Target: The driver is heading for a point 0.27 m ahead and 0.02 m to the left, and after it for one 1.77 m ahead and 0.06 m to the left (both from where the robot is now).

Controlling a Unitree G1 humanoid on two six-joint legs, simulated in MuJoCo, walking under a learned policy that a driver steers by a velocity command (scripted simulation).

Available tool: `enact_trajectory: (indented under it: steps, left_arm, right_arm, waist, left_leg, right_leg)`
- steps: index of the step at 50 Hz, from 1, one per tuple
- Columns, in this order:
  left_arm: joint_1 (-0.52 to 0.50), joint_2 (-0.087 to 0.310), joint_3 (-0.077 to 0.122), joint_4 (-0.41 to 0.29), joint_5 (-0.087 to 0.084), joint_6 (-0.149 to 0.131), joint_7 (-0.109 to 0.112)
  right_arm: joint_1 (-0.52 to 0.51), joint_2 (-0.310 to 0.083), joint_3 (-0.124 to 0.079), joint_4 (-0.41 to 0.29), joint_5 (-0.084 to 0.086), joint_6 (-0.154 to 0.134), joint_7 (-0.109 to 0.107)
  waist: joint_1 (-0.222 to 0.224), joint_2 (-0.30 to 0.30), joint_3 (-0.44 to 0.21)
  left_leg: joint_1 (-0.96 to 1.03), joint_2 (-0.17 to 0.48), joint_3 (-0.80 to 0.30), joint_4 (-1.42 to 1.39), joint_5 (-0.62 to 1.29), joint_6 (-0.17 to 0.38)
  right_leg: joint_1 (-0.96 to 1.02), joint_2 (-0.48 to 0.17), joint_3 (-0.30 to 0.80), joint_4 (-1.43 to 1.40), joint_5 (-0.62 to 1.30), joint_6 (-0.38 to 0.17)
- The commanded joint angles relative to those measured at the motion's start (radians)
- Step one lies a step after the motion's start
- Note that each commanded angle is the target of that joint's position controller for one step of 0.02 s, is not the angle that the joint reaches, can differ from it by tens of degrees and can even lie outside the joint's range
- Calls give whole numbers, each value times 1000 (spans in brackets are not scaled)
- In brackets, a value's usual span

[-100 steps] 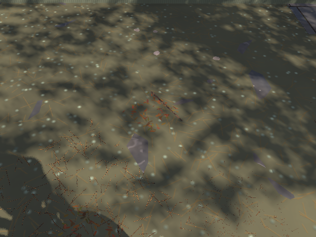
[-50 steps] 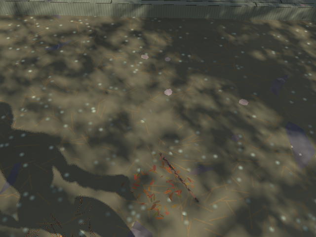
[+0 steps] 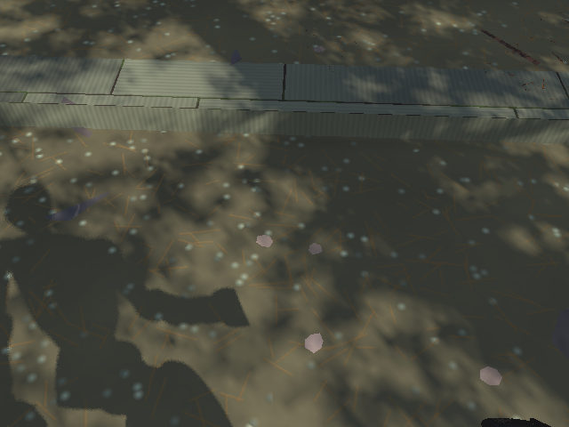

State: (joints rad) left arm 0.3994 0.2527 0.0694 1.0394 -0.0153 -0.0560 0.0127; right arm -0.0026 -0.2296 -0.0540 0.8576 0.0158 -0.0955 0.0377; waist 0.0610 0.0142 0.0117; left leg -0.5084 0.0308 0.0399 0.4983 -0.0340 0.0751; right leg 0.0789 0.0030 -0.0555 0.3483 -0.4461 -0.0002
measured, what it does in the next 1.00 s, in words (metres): walks ahead: right foot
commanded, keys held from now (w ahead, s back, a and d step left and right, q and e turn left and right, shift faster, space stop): w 0.06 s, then no key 0.94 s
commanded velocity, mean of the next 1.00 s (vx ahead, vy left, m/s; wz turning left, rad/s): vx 0.15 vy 0.00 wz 0.00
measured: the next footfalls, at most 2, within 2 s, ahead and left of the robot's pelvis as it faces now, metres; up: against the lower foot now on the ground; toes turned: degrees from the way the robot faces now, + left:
right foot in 0.44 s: +0.33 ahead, -0.11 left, +0.00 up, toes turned -1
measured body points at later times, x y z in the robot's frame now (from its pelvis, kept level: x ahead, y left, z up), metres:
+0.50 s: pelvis +0.20 +0.00 +0.01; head +0.22 -0.01 +0.46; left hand +0.34 +0.26 -0.11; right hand +0.27 -0.26 -0.14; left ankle +0.14 +0.11 -0.72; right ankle +0.29 -0.11 -0.72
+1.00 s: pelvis +0.22 -0.01 +0.01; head +0.23 -0.01 +0.46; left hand +0.33 +0.24 -0.13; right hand +0.22 -0.26 -0.15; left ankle +0.14 +0.11 -0.72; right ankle +0.29 -0.11 -0.72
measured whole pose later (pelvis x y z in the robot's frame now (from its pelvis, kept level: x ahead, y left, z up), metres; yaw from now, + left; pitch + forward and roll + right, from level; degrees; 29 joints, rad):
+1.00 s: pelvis +0.22 -0.01 +0.01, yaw +0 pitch -1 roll +0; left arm 0.07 0.21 0.06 1.04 0.00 0.02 0.03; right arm 0.27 -0.20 -0.03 1.11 -0.01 0.00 -0.04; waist -0.02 0.00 0.03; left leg -0.10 0.02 0.04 0.52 -0.41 -0.01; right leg -0.35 0.01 -0.03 0.54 -0.17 -0.03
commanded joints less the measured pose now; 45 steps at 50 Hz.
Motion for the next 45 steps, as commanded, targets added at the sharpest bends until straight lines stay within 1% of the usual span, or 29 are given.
enact_trajectory:
  steps: [1, 2, 3, 4, 5, 6, 7, 8, 9, 11, 12, 14, 16, 18, 20, 21, 22, 23, 24, 25, 26, 27, 28, 29, 30, 31, 33, 35, 45]
  left_arm:
    - [69, 23, -16, -75, 13, -20, -6]
    - [49, 31, -19, -65, 5, -47, -13]
    - [-44, 120, 6, -92, -24, -65, -19]
    - [-115, 131, 8, -111, -32, -71, -15]
    - [-142, 124, 13, -110, -17, -66, -6]
    - [-121, 113, 21, -102, -5, -50, 3]
    - [-85, 86, 19, -92, -2, -33, 7]
    - [-59, 59, 16, -83, 1, -20, 10]
    - [-57, 48, 16, -85, 4, -11, 13]
    - [-107, 43, 13, -107, 15, -3, 16]
    - [-135, 38, 9, -114, 19, -2, 15]
    - [-203, 31, 1, -126, 18, 0, 10]
    - [-246, 44, 2, -133, 13, 5, 6]
    - [-278, 59, 4, -141, 14, 8, 4]
    - [-276, 70, 8, -139, 23, 6, 1]
    - [-247, 79, 12, -126, 30, 3, 0]
    - [-220, 130, 25, -115, 36, 0, 5]
    - [-222, 178, 30, -119, 40, 1, 10]
    - [-218, 115, 15, -101, 38, 11, 11]
    - [-226, 62, 3, -96, 26, 20, 6]
    - [-262, 61, 0, -99, 23, 26, 2]
    - [-304, 72, 1, -109, 24, 30, -1]
    - [-331, 82, 4, -115, 21, 29, -6]
    - [-334, 86, 6, -116, 17, 26, -7]
    - [-333, 90, 7, -108, 15, 23, -7]
    - [-326, 86, 8, -99, 13, 21, -6]
    - [-318, 79, 8, -85, 12, 22, -1]
    - [-321, 76, 8, -77, 13, 28, 4]
    - [-354, 66, 9, -52, 13, 60, 14]
  right_arm:
    - [450, -315, -99, 69, -20, -2, -15]
    - [459, -252, -75, 73, -10, 2, -14]
    - [378, -197, -56, 62, -3, -1, -15]
    - [277, -164, -44, 33, -9, -1, -18]
    - [202, -132, -32, 23, -21, -4, -14]
    - [168, -104, -24, 22, -31, -9, -10]
    - [161, -90, -19, 30, -36, -10, -6]
    - [168, -93, -18, 41, -37, -12, -7]
    - [173, -108, -20, 50, -39, -14, -12]
    - [168, -129, -21, 61, -39, -9, -29]
    - [163, -133, -20, 63, -36, -4, -36]
    - [183, -147, -21, 75, -32, 5, -44]
    - [214, -154, -20, 96, -29, 15, -47]
    - [222, -148, -18, 113, -23, 25, -48]
    - [207, -142, -16, 122, -12, 35, -51]
    - [207, -131, -12, 127, -5, 39, -53]
    - [256, -113, -8, 135, -15, 37, -54]
    - [344, -89, -3, 146, -37, 30, -54]
    - [412, -35, 10, 171, -34, 35, -58]
    - [367, -58, 7, 166, -29, 49, -64]
    - [329, -80, 4, 157, -20, 64, -68]
    - [308, -93, 1, 160, -16, 81, -73]
    - [301, -111, -2, 166, -19, 96, -77]
    - [299, -126, -5, 173, -20, 106, -77]
    - [298, -116, -3, 178, -20, 108, -76]
    - [297, -106, -1, 183, -21, 108, -75]
    - [288, -105, -1, 191, -21, 103, -73]
    - [286, -97, 1, 199, -20, 100, -72]
    - [317, -78, 11, 233, -24, 98, -77]
  waist:
    - [-174, 159, -355]
    - [-179, 231, -420]
    - [-174, 176, -282]
    - [-147, 109, -166]
    - [-109, 43, -89]
    - [-67, 48, -65]
    - [-41, 60, -66]
    - [-25, 60, -67]
    - [-14, 62, -63]
    - [-6, 62, -61]
    - [-11, 61, -68]
    - [-40, 67, -82]
    - [-62, 67, -88]
    - [-70, 70, -73]
    - [-52, 63, -64]
    - [-31, 46, -69]
    - [-42, -13, -94]
    - [-108, -97, -144]
    - [-124, -201, -190]
    - [-103, -188, -180]
    - [-108, -166, -160]
    - [-114, -139, -139]
    - [-112, -117, -117]
    - [-104, -89, -108]
    - [-102, -77, -106]
    - [-98, -66, -114]
    - [-89, -43, -122]
    - [-85, -28, -117]
    - [-78, -13, -21]
  left_leg:
    - [887, 305, -494, -12, -134, 239]
    - [942, 372, -776, -178, -225, 274]
    - [835, 334, -650, -192, -280, 217]
    - [664, 305, -500, -206, -126, 186]
    - [498, 268, -379, -225, 76, 170]
    - [391, 232, -284, -236, 241, 151]
    - [329, 213, -228, -245, 344, 148]
    - [290, 203, -184, -253, 433, 156]
    - [266, 196, -148, -260, 507, 165]
    - [258, 179, -89, -262, 582, 163]
    - [257, 160, -56, -259, 579, 149]
    - [272, 139, -24, -257, 553, 129]
    - [312, 149, -34, -250, 494, 127]
    - [346, 165, -56, -226, 430, 124]
    - [361, 168, -76, -162, 356, 104]
    - [356, 142, -76, -114, 284, 73]
    - [334, 87, -61, -52, 181, 25]
    - [244, 15, -26, 9, -42, -20]
    - [184, -11, -12, 46, -270, -62]
    - [188, -11, -20, 46, -334, -79]
    - [194, -4, -29, 20, -308, -79]
    - [231, -1, -31, -19, -257, -74]
    - [272, 1, -30, -48, -204, -71]
    - [273, 6, -27, -53, -207, -61]
    - [280, 8, -30, -56, -187, -56]
    - [293, 12, -32, -58, -156, -55]
    - [300, 17, -32, -59, -106, -58]
    - [295, 18, -29, -56, -89, -61]
    - [225, 24, -28, -92, -240, -56]
  right_leg:
    - [-583, -11, -7, 771, 425, -25]
    - [-743, 53, 134, 943, -122, -25]
    - [-841, -14, 171, 1017, -91, -47]
    - [-836, -64, 134, 992, -7, -53]
    - [-780, -99, 114, 928, 58, -45]
    - [-695, -126, 118, 873, 82, -39]
    - [-627, -130, 116, 840, 89, -33]
    - [-592, -125, 106, 807, 96, -24]
    - [-583, -119, 98, 767, 125, -13]
    - [-589, -120, 91, 622, 219, 6]
    - [-567, -116, 84, 533, 281, 9]
    - [-516, -94, 64, 392, 394, 11]
    - [-491, -78, 64, 313, 440, 13]
    - [-484, -71, 72, 258, 417, 4]
    - [-443, -58, 67, 177, 404, -20]
    - [-376, -50, 61, 93, 485, -37]
    - [-275, -100, 114, 66, 773, -59]
    - [-135, -186, 186, 136, 1025, -112]
    - [-73, -250, 255, 151, 1013, -206]
    - [-109, -255, 289, 125, 884, -225]
    - [-153, -233, 284, 107, 750, -205]
    - [-208, -197, 259, 105, 664, -174]
    - [-259, -165, 225, 111, 640, -145]
    - [-271, -136, 182, 117, 619, -120]
    - [-264, -120, 162, 130, 627, -109]
    - [-252, -111, 151, 145, 656, -107]
    - [-224, -102, 136, 169, 713, -112]
    - [-211, -96, 129, 177, 717, -117]
    - [-230, -67, 108, 145, 483, -91]
Velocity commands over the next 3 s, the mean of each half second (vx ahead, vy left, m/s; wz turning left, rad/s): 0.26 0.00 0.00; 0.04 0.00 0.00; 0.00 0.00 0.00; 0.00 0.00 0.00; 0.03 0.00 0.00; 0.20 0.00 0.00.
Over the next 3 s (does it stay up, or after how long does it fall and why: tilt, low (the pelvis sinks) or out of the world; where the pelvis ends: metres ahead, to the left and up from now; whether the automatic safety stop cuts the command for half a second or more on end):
stays up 0.32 -0.03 0.02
